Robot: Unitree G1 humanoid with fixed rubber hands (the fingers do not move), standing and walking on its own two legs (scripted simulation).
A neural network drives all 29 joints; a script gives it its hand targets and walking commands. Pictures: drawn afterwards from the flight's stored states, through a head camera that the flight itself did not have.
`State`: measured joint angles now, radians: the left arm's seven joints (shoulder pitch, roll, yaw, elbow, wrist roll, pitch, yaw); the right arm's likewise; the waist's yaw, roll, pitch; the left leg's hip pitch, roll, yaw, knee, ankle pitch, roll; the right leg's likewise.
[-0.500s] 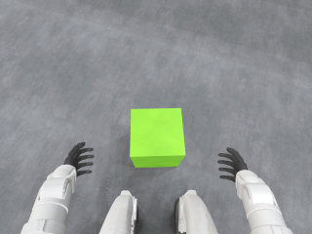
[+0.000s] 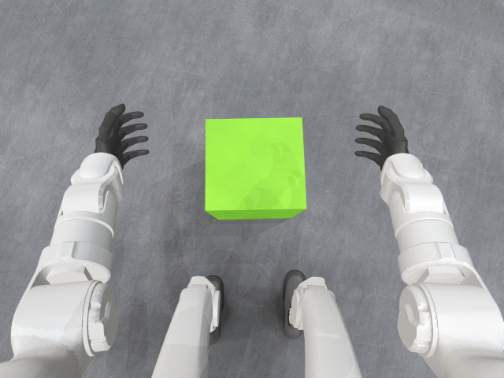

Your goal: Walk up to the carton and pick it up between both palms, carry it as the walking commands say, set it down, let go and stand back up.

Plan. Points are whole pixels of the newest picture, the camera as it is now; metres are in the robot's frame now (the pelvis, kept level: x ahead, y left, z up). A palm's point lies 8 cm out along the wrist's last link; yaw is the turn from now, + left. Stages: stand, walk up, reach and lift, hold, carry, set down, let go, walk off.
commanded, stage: reach and lift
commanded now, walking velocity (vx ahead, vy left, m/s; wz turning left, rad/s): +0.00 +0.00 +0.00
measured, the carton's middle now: (254, 175) +0.50 +0.01 -0.52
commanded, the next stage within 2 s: none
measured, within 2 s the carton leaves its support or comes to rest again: neither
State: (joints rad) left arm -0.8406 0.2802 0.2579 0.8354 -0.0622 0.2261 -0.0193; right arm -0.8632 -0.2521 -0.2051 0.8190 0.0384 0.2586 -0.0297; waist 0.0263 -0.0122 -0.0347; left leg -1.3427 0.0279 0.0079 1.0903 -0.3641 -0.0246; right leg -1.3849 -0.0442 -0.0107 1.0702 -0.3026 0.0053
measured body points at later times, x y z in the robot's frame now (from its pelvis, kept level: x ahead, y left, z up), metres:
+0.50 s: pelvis +0.00 +0.01 -0.02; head +0.32 +0.01 +0.30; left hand +0.51 +0.24 -0.13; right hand +0.53 -0.20 -0.14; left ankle +0.06 +0.14 -0.63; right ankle +0.08 -0.12 -0.63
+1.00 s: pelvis -0.03 +0.01 -0.17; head +0.31 +0.00 +0.13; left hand +0.51 +0.23 -0.29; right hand +0.53 -0.20 -0.30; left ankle +0.06 +0.14 -0.63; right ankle +0.08 -0.12 -0.63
